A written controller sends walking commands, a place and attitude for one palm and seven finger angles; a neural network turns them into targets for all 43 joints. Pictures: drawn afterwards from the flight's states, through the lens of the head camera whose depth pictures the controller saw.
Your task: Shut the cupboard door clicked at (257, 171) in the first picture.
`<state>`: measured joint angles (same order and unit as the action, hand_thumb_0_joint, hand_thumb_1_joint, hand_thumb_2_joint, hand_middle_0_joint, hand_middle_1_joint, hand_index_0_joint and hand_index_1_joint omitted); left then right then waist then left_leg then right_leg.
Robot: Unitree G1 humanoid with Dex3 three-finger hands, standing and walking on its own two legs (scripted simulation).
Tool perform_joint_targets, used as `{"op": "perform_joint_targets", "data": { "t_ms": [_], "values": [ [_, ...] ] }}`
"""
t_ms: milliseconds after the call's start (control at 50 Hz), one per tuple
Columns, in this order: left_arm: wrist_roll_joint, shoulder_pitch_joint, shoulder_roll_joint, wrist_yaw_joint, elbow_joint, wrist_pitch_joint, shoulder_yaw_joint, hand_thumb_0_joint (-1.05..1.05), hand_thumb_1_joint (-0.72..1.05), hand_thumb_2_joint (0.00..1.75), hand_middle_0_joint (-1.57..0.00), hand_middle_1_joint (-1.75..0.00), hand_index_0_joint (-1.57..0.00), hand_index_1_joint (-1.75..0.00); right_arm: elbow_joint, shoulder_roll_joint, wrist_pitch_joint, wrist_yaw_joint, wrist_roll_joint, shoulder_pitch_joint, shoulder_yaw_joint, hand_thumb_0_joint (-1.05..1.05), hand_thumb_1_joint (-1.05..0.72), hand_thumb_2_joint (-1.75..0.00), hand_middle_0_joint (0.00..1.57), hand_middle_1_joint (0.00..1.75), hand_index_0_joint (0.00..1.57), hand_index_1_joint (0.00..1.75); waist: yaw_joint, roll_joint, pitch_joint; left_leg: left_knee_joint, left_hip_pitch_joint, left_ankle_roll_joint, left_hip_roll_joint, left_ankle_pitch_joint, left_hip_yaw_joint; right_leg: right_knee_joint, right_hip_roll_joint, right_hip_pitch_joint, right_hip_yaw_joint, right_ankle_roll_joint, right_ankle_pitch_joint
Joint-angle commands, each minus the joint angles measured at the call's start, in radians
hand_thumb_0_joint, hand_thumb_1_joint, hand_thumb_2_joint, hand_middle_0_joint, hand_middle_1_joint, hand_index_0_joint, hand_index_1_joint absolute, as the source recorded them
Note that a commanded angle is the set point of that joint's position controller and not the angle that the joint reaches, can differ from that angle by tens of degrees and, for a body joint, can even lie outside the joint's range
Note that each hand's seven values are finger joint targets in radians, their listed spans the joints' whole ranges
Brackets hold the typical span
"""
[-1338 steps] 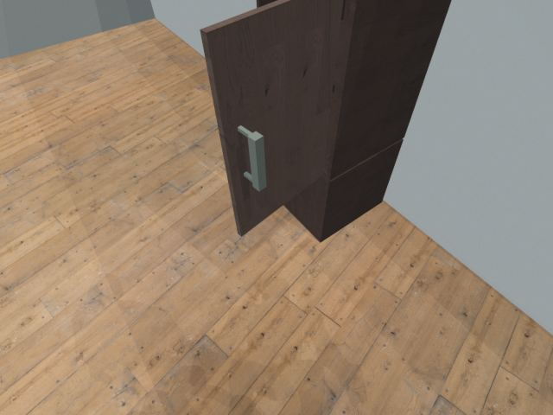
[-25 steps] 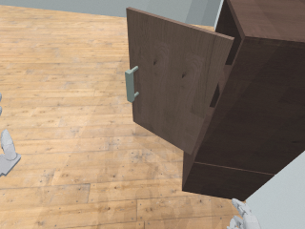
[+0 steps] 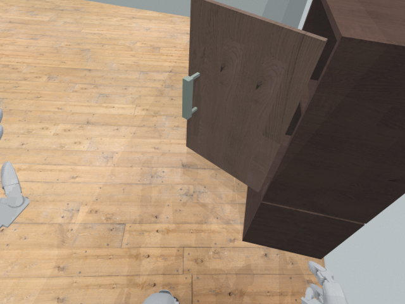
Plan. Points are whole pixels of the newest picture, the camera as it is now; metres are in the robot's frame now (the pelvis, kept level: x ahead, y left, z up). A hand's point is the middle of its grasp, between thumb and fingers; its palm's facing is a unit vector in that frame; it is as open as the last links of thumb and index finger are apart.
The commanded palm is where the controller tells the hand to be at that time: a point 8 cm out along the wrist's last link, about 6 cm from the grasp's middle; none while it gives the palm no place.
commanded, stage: step back with the hand held close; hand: left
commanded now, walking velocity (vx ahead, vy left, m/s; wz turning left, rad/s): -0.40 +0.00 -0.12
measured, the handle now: (191, 96) +0.75 +0.08 -0.02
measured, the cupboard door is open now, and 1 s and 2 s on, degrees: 64 64 64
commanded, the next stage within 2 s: stop stepping back and stand still in 0.32 s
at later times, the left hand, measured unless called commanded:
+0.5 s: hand out of the picture +0.09 +0.30 +0.20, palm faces +0.40 -0.84 -0.36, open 7.4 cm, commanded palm +0.02 +0.34 +0.20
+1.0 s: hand out of the picture +0.03 +0.32 +0.20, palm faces +0.21 -0.87 -0.45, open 7.4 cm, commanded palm -0.02 +0.37 +0.20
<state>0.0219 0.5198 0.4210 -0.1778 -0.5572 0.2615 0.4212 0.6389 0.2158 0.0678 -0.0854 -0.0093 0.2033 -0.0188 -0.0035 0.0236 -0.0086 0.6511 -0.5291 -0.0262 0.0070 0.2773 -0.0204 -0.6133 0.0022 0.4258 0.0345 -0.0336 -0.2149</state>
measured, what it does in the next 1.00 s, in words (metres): walks backwards: right foot, then left foot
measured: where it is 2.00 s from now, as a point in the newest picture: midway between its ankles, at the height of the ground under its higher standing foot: outside the picture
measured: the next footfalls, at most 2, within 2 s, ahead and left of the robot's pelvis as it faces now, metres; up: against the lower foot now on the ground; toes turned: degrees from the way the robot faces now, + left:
right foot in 0.18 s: -0.03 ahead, -0.14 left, +0.00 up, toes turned +5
left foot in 0.30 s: +0.12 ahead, +0.10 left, +0.00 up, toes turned +8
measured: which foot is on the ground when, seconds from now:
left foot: down 0.00-0.22, up 0.24-0.28, down 0.30-0.56, up 0.58-0.74, down 0.76-1.00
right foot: down 0.00-0.00, up 0.02-0.16, down 0.18-0.34, up 0.36-0.54, down 0.56-0.76, up 0.78-1.00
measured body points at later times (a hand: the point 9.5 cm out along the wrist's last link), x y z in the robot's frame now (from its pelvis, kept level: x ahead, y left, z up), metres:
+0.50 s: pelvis -0.13 +0.04 +0.01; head -0.13 +0.08 +0.46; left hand +0.07 +0.35 +0.21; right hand +0.06 -0.19 -0.04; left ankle +0.07 +0.10 -0.71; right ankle -0.20 -0.08 -0.67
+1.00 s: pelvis -0.21 +0.10 +0.03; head -0.22 +0.15 +0.48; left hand +0.01 +0.37 +0.22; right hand -0.16 -0.14 -0.05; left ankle -0.15 +0.17 -0.72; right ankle -0.24 +0.01 -0.67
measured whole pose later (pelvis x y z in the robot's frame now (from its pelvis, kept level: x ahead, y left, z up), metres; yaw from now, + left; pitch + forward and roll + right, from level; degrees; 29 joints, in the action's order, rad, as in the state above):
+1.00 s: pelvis -0.21 +0.10 +0.03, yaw -10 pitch +0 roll -4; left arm 0.03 0.63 0.47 -0.16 -0.57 0.17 0.41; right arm 0.65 0.14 0.07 -0.06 -0.02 0.35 0.04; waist -0.06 0.02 0.05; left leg 0.39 -0.26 -0.03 0.08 0.18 -0.13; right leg -0.71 0.07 0.31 -0.15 0.03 -0.41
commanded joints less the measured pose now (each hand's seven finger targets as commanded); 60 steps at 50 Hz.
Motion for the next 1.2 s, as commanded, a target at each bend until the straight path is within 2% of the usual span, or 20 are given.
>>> {"op": "perform_joint_targets", "data": {
  "t_ms": [0, 120, 160, 200, 240, 300, 340, 480, 520, 540, 560, 700, 740, 780, 820, 880, 1000, 1040, 1100, 1180],
  "values": [
    [0.009, -0.089, 0.208, -0.016, -0.159, 0.070, 0.196, 0.00, 0.90, 0.90, -0.20, -0.30, -0.20, -0.30, -0.167, 0.127, 0.081, -0.031, 0.000, -0.107, -0.054, 0.00, -0.90, -0.90, 0.20, 0.30, 0.20, 0.30, -0.002, -0.349, 0.135, -0.543, -0.255, -0.129, 0.362, 0.523, 0.386, -0.429, 0.116, -0.296, -0.031, 0.002, -0.184],
    [0.059, 0.034, 0.198, 0.007, -0.123, 0.062, 0.162, 0.00, 0.90, 0.90, -0.20, -0.30, -0.20, -0.30, -0.154, 0.100, 0.107, 0.014, 0.021, -0.117, -0.063, 0.00, -0.90, -0.90, 0.20, 0.30, 0.20, 0.30, 0.003, -0.252, 0.145, -0.288, 0.084, 0.015, 0.248, 0.258, 0.036, 0.069, -0.014, -0.135, 0.011, 0.084, -0.292],
    [0.042, -0.040, 0.248, -0.001, -0.167, 0.083, 0.177, 0.00, 0.90, 0.90, -0.20, -0.30, -0.20, -0.30, -0.144, 0.073, 0.097, 0.009, 0.006, -0.096, -0.038, 0.00, -0.90, -0.90, 0.20, 0.30, 0.20, 0.30, -0.009, 0.036, 0.098, 0.002, 0.261, 0.076, 0.123, 0.108, -0.058, 0.343, -0.210, 0.133, 0.354, 0.156, -0.175],
    [0.019, -0.148, 0.216, -0.011, -0.124, 0.050, 0.093, 0.00, 0.90, 0.90, -0.20, -0.30, -0.20, -0.30, -0.121, 0.075, 0.091, 0.004, 0.006, -0.080, -0.037, 0.00, -0.90, -0.90, 0.20, 0.30, 0.20, 0.30, -0.019, 0.233, 0.113, 0.129, 0.346, 0.080, 0.050, 0.073, -0.065, 0.350, -0.250, 0.207, 0.331, 0.155, 0.005],
    [0.012, -0.223, 0.232, -0.010, -0.147, 0.024, 0.092, 0.00, 0.90, 0.90, -0.20, -0.30, -0.20, -0.30, -0.119, 0.075, 0.080, -0.013, 0.001, -0.084, -0.031, 0.00, -0.90, -0.90, 0.20, 0.30, 0.20, 0.30, -0.036, 0.215, 0.090, 0.035, 0.370, 0.062, 0.042, -0.050, -0.071, 0.261, -0.192, 0.180, 0.218, 0.110, 0.219],
    [0.009, -0.318, 0.205, 0.010, -0.124, 0.030, 0.092, 0.00, 0.90, 0.90, -0.20, -0.30, -0.20, -0.30, -0.135, 0.123, 0.077, -0.033, 0.013, -0.124, -0.035, 0.00, -0.90, -0.90, 0.20, 0.30, 0.20, 0.30, -0.019, -0.178, 0.046, -0.340, 0.231, 0.001, 0.209, -0.122, 0.061, 0.026, 0.053, 0.017, 0.036, 0.003, 0.045],
    [0.007, -0.240, 0.213, 0.026, -0.110, 0.061, 0.158, 0.00, 0.90, 0.90, -0.20, -0.30, -0.20, -0.30, -0.154, 0.148, 0.095, -0.018, 0.002, -0.136, -0.056, 0.00, -0.90, -0.90, 0.20, 0.30, 0.20, 0.30, -0.006, -0.363, 0.168, -0.642, -0.020, -0.053, 0.416, 0.522, 0.273, -0.367, 0.135, -0.273, -0.022, -0.004, -0.275],
    [0.082, 0.051, 0.190, 0.042, -0.264, 0.006, 0.148, 0.00, 0.90, 0.90, -0.20, -0.30, -0.20, -0.30, -0.221, 0.102, 0.082, 0.046, 0.006, -0.105, -0.037, 0.00, -0.90, -0.90, 0.20, 0.30, 0.20, 0.30, 0.033, -0.339, 0.223, -0.467, 0.155, 0.108, 0.202, 0.327, -0.084, 0.057, 0.136, -0.300, -0.210, 0.059, -0.361],
    [0.067, 0.045, 0.276, 0.022, -0.293, -0.016, 0.216, 0.00, 0.90, 0.90, -0.20, -0.30, -0.20, -0.30, -0.192, 0.087, 0.068, 0.038, 0.009, -0.064, -0.039, 0.00, -0.90, -0.90, 0.20, 0.30, 0.20, 0.30, 0.019, 0.009, 0.169, 0.019, 0.232, 0.129, 0.051, 0.193, -0.187, 0.398, -0.114, -0.084, 0.102, 0.149, -0.376],
    [0.063, -0.041, 0.297, 0.009, -0.341, -0.015, 0.200, 0.00, 0.90, 0.90, -0.20, -0.30, -0.20, -0.30, -0.152, 0.093, 0.057, 0.037, 0.001, -0.054, -0.036, 0.00, -0.90, -0.90, 0.20, 0.30, 0.20, 0.30, 0.014, 0.167, 0.120, 0.344, 0.209, 0.095, 0.034, 0.100, -0.072, 0.498, -0.333, 0.108, 0.334, 0.250, -0.408],
    [0.059, -0.127, 0.328, -0.005, -0.243, -0.022, 0.236, 0.00, 0.90, 0.90, -0.20, -0.30, -0.20, -0.30, -0.130, 0.111, 0.051, 0.028, -0.011, -0.058, -0.035, 0.00, -0.90, -0.90, 0.20, 0.30, 0.20, 0.30, -0.005, 0.160, 0.072, 0.492, 0.140, 0.079, 0.082, 0.107, 0.016, 0.486, -0.394, 0.173, 0.327, 0.297, -0.356],
    [0.005, -0.334, 0.154, -0.029, -0.028, -0.064, 0.005, 0.00, 0.90, 0.90, -0.20, -0.30, -0.20, -0.30, -0.111, 0.127, 0.066, -0.037, 0.009, -0.044, -0.010, 0.00, -0.90, -0.90, 0.20, 0.30, 0.20, 0.30, -0.035, -0.025, -0.050, -0.129, 0.294, 0.006, 0.042, 0.182, -0.061, 0.242, -0.153, 0.059, 0.083, 0.155, -0.473],
    [0.009, -0.283, 0.162, -0.025, -0.116, -0.051, 0.026, 0.00, 0.90, 0.90, -0.20, -0.30, -0.20, -0.30, -0.156, 0.167, 0.083, -0.037, 0.021, -0.042, -0.014, 0.00, -0.90, -0.90, 0.20, 0.30, 0.20, 0.30, -0.036, -0.313, -0.043, -0.415, 0.354, -0.106, 0.295, 0.322, 0.379, -0.155, 0.019, 0.141, -0.066, 0.058, -0.290],
    [0.011, -0.213, 0.236, -0.006, -0.199, -0.022, 0.100, 0.00, 0.90, 0.90, -0.20, -0.30, -0.20, -0.30, -0.150, 0.123, 0.095, -0.014, 0.005, -0.067, -0.001, 0.00, -0.90, -0.90, 0.20, 0.30, 0.20, 0.30, -0.030, -0.293, -0.032, -0.611, 0.192, -0.068, 0.377, 0.616, 0.552, -0.433, 0.026, 0.117, -0.011, 0.052, -0.262],
    [0.006, -0.108, 0.252, 0.007, -0.272, -0.017, 0.136, 0.00, 0.90, 0.90, -0.20, -0.30, -0.20, -0.30, -0.153, 0.118, 0.097, 0.012, 0.001, -0.077, -0.011, 0.00, -0.90, -0.90, 0.20, 0.30, 0.20, 0.30, 0.001, -0.179, 0.004, -0.587, 0.132, -0.035, 0.330, 0.486, 0.360, -0.411, 0.009, 0.019, -0.042, 0.055, -0.161],
    [0.005, 0.041, 0.203, 0.001, -0.250, -0.026, 0.130, 0.00, 0.90, 0.90, -0.20, -0.30, -0.20, -0.30, -0.149, 0.102, 0.076, 0.023, -0.007, -0.067, -0.006, 0.00, -0.90, -0.90, 0.20, 0.30, 0.20, 0.30, 0.007, -0.280, 0.041, -0.576, 0.110, -0.001, 0.263, 0.424, 0.132, -0.235, 0.045, -0.132, -0.144, 0.055, -0.148],
    [0.031, 0.032, 0.211, -0.004, -0.119, -0.076, 0.134, 0.00, 0.90, 0.90, -0.20, -0.30, -0.20, -0.30, -0.160, 0.105, 0.025, -0.008, -0.007, -0.040, -0.013, 0.00, -0.90, -0.90, 0.20, 0.30, 0.20, 0.30, -0.020, -0.240, 0.065, -0.473, 0.167, 0.031, 0.208, 0.360, 0.057, 0.154, 0.097, -0.334, -0.224, 0.076, -0.222],
    [0.033, 0.030, 0.209, -0.003, -0.094, -0.088, 0.129, 0.00, 0.90, 0.90, -0.20, -0.30, -0.20, -0.30, -0.156, 0.100, 0.019, -0.008, -0.009, -0.032, -0.012, 0.00, -0.90, -0.90, 0.20, 0.30, 0.20, 0.30, -0.027, -0.149, 0.085, -0.316, 0.104, 0.019, 0.175, 0.279, 0.050, 0.233, 0.020, -0.415, -0.124, 0.113, -0.191],
    [0.037, -0.039, 0.267, -0.019, -0.112, -0.065, 0.183, 0.00, 0.90, 0.90, -0.20, -0.30, -0.20, -0.30, -0.151, 0.099, 0.015, 0.005, -0.012, -0.018, -0.018, 0.00, -0.90, -0.90, 0.20, 0.30, 0.20, 0.30, -0.019, 0.134, 0.049, 0.156, -0.065, 0.040, 0.071, 0.056, -0.031, 0.390, -0.322, -0.349, 0.337, 0.281, -0.180],
    [0.021, -0.116, 0.176, -0.026, -0.113, -0.053, 0.085, 0.00, 0.90, 0.90, -0.20, -0.30, -0.20, -0.30, -0.135, 0.102, 0.034, 0.012, 0.017, -0.063, -0.013, 0.00, -0.90, -0.90, 0.20, 0.30, 0.20, 0.30, -0.014, 0.094, -0.007, 0.101, 0.034, 0.036, 0.071, 0.073, -0.021, 0.260, -0.278, -0.261, 0.182, 0.253, 0.164]
  ]
}}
